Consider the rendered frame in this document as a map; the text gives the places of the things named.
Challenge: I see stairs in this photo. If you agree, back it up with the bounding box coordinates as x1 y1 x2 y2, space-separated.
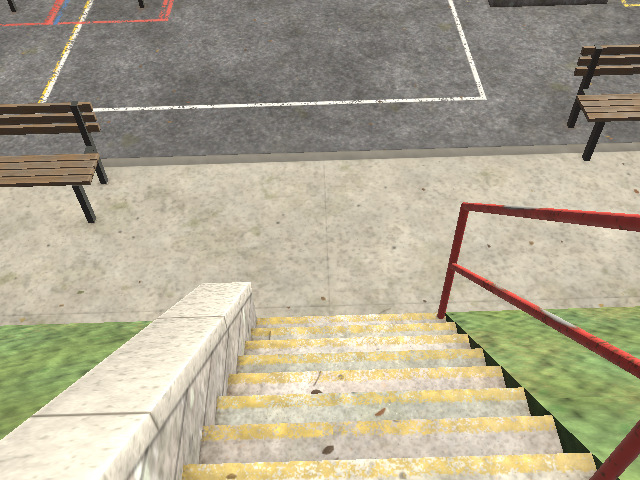
182 312 597 480

